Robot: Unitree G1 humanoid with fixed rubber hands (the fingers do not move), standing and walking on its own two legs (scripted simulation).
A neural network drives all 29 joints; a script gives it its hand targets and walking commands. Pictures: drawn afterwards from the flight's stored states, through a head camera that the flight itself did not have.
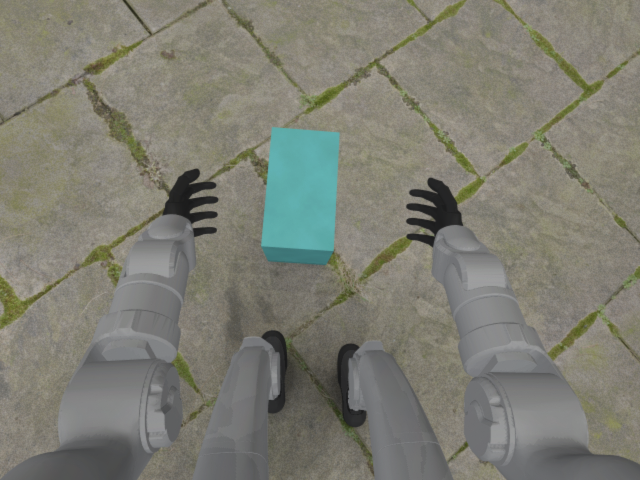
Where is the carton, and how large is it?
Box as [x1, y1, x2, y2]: [261, 127, 339, 264]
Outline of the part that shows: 272,127 261,246 267,259 270,261 325,264 333,250 339,132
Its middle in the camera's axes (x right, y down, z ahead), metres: -0.04 -0.10 +1.00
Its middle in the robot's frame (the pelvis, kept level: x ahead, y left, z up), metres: +0.58 +0.01 -0.57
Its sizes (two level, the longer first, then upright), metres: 0.291 0.163 0.224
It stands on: the floor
